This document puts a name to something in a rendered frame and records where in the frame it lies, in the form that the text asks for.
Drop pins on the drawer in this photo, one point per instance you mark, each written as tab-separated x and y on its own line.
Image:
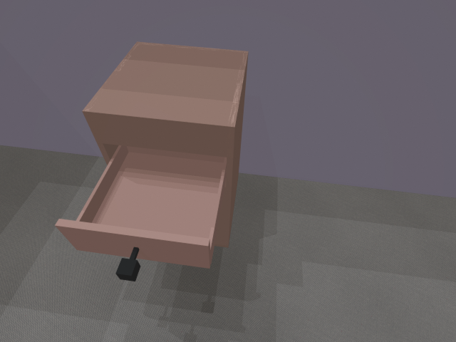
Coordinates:
165	203

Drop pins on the cabinet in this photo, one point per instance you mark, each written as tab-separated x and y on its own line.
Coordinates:
176	98

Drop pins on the handle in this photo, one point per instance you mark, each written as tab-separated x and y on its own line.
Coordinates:
128	268

